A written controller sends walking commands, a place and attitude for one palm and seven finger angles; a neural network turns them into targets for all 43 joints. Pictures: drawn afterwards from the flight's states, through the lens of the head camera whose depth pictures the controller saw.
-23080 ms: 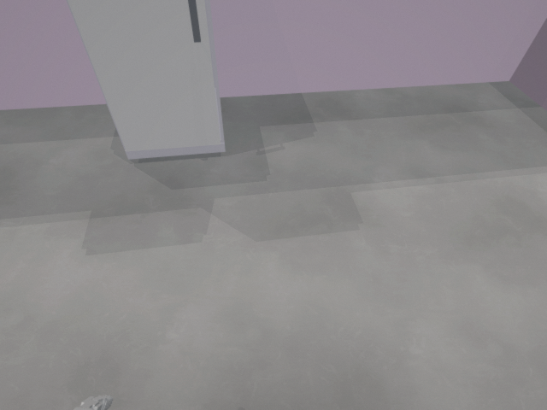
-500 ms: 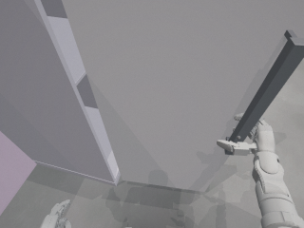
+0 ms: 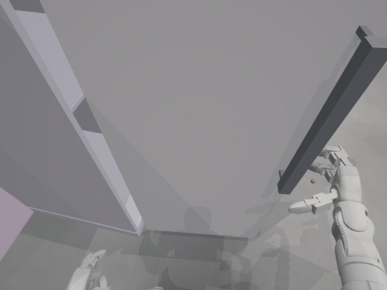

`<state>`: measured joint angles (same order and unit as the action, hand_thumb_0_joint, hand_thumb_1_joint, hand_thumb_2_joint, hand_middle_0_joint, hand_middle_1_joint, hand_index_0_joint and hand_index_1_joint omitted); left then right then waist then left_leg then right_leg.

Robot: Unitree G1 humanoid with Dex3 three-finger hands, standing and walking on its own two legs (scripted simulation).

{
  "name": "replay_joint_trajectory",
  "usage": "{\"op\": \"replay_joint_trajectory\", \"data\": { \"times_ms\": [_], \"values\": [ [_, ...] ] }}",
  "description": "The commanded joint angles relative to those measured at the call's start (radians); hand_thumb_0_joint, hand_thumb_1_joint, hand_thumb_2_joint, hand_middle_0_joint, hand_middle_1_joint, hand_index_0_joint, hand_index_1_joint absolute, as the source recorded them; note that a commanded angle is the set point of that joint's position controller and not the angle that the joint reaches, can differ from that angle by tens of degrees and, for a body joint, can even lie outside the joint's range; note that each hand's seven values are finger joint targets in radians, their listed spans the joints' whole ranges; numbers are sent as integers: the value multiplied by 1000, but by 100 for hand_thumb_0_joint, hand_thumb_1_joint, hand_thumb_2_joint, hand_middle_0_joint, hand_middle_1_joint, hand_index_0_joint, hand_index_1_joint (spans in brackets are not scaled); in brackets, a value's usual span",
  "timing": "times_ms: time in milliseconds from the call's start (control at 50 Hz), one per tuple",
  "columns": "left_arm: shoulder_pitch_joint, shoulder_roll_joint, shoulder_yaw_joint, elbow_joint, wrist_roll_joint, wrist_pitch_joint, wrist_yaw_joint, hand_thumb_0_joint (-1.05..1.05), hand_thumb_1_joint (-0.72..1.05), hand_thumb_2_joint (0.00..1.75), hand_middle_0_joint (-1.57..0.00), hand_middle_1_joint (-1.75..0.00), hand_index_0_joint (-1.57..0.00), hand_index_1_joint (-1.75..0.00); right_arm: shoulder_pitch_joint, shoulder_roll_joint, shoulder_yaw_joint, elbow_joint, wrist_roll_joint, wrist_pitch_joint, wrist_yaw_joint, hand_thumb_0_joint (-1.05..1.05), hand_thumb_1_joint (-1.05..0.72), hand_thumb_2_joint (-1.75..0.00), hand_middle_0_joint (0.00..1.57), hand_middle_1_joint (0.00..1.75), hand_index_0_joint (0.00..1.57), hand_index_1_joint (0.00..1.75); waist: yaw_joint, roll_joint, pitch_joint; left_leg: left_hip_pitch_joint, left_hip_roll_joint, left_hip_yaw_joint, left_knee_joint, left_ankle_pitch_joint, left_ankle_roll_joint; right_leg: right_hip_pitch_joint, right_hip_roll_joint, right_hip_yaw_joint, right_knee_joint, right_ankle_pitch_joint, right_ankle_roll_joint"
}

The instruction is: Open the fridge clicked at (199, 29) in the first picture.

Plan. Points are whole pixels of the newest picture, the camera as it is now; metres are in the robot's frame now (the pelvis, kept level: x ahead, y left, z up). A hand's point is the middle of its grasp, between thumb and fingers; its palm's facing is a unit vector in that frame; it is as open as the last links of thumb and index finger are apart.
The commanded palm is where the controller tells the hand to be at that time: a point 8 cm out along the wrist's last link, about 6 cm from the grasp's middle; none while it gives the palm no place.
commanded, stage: slip the hand off the handle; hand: right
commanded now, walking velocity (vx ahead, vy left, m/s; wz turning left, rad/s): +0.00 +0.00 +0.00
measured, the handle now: (312, 132) +0.40 -0.20 +0.13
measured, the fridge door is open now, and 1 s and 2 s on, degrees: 82 81 81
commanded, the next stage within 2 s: draw the hand back to the body in 1.14 s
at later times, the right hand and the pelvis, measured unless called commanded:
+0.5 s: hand (342, 180) +0.36 -0.29 +0.03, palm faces +0.19 +0.96 -0.22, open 14.6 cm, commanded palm +0.31 -0.33 +0.05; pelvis +0.00 -0.01 -0.01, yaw +0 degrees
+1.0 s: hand (358, 224) +0.26 -0.29 +0.03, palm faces +0.19 +0.96 -0.22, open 14.7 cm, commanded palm +0.23 -0.33 +0.05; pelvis +0.00 -0.01 -0.01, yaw -1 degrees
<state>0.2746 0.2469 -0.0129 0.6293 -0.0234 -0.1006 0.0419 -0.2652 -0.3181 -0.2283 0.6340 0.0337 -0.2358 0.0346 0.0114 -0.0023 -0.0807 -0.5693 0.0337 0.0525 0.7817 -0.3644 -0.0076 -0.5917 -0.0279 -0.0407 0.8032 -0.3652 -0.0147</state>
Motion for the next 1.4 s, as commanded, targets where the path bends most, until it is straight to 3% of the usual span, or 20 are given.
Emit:
{"op": "replay_joint_trajectory", "data": {
  "times_ms": [0,120,180,200,280,420,440,500,620,720,800,860,900,1040,1120,1240,1260,1280,1360,1380],
  "values": [
    [18,165,65,-109,0,-40,18,0,90,90,-20,-30,-20,-30,-339,-258,-98,-213,30,-78,18,0,55,-20,25,115,25,115,17,-25,-283,86,-45,-18,-83,224,29,168,21,35,-83,245,-10],
    [33,171,69,-110,-5,-33,18,0,90,90,-20,-30,-20,-30,-324,-268,-95,-194,36,-69,64,0,55,-20,25,115,25,115,10,-82,-320,54,-48,-7,-63,229,33,206,14,55,-73,307,1],
    [41,178,71,-110,-5,-29,15,0,90,90,-20,-30,-20,-30,-314,-287,-109,-197,49,-64,82,0,55,-20,25,115,25,115,17,-61,-320,49,-50,-4,-63,234,31,202,11,59,-66,316,2],
    [49,182,72,-113,-5,-25,16,0,90,90,-20,-30,-20,-30,-276,-318,-145,-170,52,-60,85,0,55,-20,25,115,25,115,8,-29,-304,63,-54,-2,-60,238,33,175,9,63,-66,325,-1],
    [44,180,68,-120,-8,-14,17,0,90,90,-20,-30,-20,-30,-299,-346,-164,-163,56,-50,106,0,55,-20,25,115,25,115,10,-60,-279,49,-51,-4,-60,220,31,147,15,55,-67,281,-1],
    [64,188,68,-117,-6,-9,25,0,90,90,-20,-30,-20,-30,-315,-435,-233,-152,62,-75,146,0,55,-20,25,115,25,115,13,-90,-314,37,-60,-7,-49,210,34,154,11,63,-50,296,-4],
    [62,182,67,-126,-7,-11,23,0,90,90,-20,-30,-20,-30,-278,-379,-191,-152,69,-71,159,0,55,-20,25,115,25,115,13,-77,-316,37,-60,-3,-49,204,32,155,13,62,-51,290,-4],
    [53,182,72,-154,-11,-21,15,0,90,90,-20,-30,-20,-30,-136,-349,-183,-201,94,-65,181,0,55,-20,25,115,25,115,-11,-95,-329,51,-63,3,-49,201,37,169,10,64,-55,319,-4],
    [20,181,68,-177,-14,-30,14,0,90,90,-20,-30,-20,-30,-28,-391,-252,-293,121,-44,164,0,55,-20,25,115,25,115,-15,-40,-253,51,-61,4,-57,150,29,94,16,55,-70,205,-11],
    [-3,167,65,-185,-8,-57,20,0,90,90,-20,-30,-20,-30,25,-361,-228,-452,123,-77,152,0,55,-20,25,115,25,115,-12,-124,-285,40,-62,4,-47,143,32,156,13,64,-63,229,-7],
    [-19,172,59,-178,-14,-74,35,0,90,90,-20,-30,-20,-30,50,-341,-216,-432,139,-59,166,0,55,-20,25,115,25,115,1,-79,-204,14,-61,6,-57,91,31,110,14,71,-68,146,-8],
    [-35,166,57,-185,-17,-91,38,0,90,90,-20,-30,-20,-30,104,-328,-201,-490,144,-51,183,0,55,-20,25,115,25,115,-10,-117,-233,29,-55,5,-57,102,33,136,17,71,-68,158,-6],
    [-31,165,58,-192,-16,-100,40,0,90,90,-20,-30,-20,-30,172,-322,-204,-514,152,-45,186,0,55,-20,25,115,25,115,-13,-76,-237,41,-59,12,-53,119,33,136,15,77,-63,183,-7],
    [-51,154,51,-216,-17,-125,34,0,90,90,-20,-30,-20,-30,301,-265,-172,-640,158,-20,169,0,55,-20,25,115,25,115,-17,-87,-203,27,-57,22,-46,107,29,133,17,87,-66,167,0],
    [-52,153,51,-224,-14,-131,37,0,90,90,-20,-30,-20,-30,437,-294,-221,-672,161,-7,155,0,55,-20,25,115,25,115,-32,-61,-185,44,-55,19,-48,108,29,97,22,76,-58,152,-3],
    [-55,155,43,-198,-15,-149,58,0,90,90,-20,-30,-20,-30,305,-312,-218,-674,167,-22,166,0,55,-20,25,115,25,115,-6,-90,-152,-1,-52,3,-54,40,28,73,29,77,-37,78,-6],
    [-61,162,31,-191,-22,-171,70,0,90,90,-20,-30,-20,-30,202,-222,-185,-747,312,-89,274,0,55,-20,25,115,25,115,47,-61,-178,18,-54,-3,-61,52,31,102,30,88,-17,83,-1],
    [-69,165,33,-172,-25,-185,81,0,90,90,-20,-30,-20,-30,224,-303,-238,-710,329,-116,334,0,55,-20,25,115,25,115,5,-75,-219,54,-53,-23,-63,59,35,104,28,82,-9,87,-3],
    [-81,171,22,-171,-34,-217,89,0,90,90,-20,-30,-20,-30,226,-378,-306,-587,403,-139,536,0,55,-20,25,115,25,115,-3,-79,-213,101,-46,-62,-64,120,43,85,26,81,1,141,-10],
    [-85,169,22,-183,-37,-221,85,0,90,90,-20,-30,-20,-30,274,-388,-325,-550,412,-114,565,0,55,-20,25,115,25,115,-27,-86,-204,111,-43,-70,-72,117,42,69,26,77,-6,141,-9]
  ]
}}
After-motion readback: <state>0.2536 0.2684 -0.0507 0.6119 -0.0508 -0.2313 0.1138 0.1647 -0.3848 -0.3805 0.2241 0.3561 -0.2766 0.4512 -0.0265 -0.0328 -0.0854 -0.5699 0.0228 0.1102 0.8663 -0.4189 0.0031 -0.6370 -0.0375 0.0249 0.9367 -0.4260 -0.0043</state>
